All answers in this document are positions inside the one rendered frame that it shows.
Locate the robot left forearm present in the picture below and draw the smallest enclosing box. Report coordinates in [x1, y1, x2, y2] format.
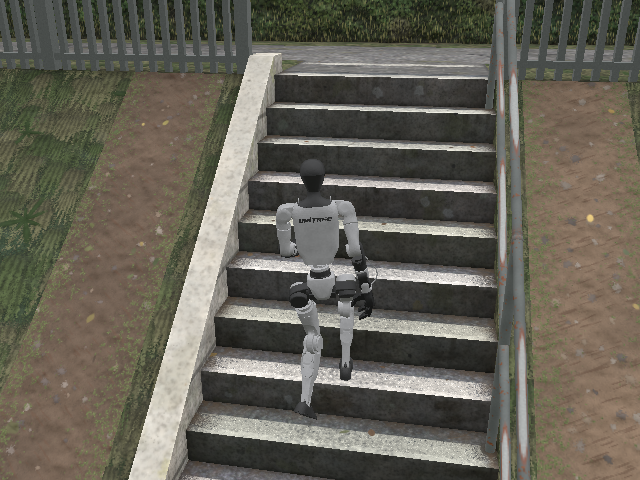
[278, 243, 298, 258]

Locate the left robot upper arm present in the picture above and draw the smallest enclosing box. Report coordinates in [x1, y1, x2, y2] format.
[276, 203, 295, 256]

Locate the right robot upper arm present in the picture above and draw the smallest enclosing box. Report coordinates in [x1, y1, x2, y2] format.
[335, 200, 362, 257]

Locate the robot right shin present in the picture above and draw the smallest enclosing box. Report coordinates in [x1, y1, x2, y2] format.
[340, 301, 354, 368]

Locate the robot right forearm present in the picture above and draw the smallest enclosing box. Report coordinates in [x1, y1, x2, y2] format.
[351, 241, 372, 293]

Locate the right robot foot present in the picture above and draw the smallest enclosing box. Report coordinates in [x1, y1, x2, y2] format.
[339, 357, 353, 381]

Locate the robot right hand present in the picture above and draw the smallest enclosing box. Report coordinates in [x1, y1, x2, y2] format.
[351, 290, 375, 320]

